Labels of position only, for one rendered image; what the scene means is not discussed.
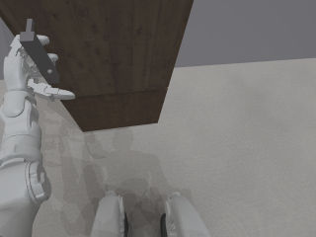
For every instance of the robot thigh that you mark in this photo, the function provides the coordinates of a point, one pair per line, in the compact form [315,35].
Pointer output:
[187,221]
[109,215]

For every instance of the robot left upper arm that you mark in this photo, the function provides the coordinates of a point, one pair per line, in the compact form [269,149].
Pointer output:
[23,188]

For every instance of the robot left hand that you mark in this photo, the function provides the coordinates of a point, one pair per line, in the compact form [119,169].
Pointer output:
[17,73]

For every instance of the robot left forearm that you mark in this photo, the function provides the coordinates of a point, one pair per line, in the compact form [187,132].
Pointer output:
[21,141]

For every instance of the right robot thigh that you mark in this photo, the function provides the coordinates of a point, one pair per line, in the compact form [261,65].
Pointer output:
[187,221]

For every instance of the handle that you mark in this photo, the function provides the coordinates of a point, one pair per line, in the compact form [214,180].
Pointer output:
[32,45]

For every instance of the left robot thigh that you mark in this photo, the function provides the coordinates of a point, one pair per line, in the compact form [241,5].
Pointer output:
[109,215]

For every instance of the cupboard door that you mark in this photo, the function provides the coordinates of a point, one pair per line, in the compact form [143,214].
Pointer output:
[104,46]

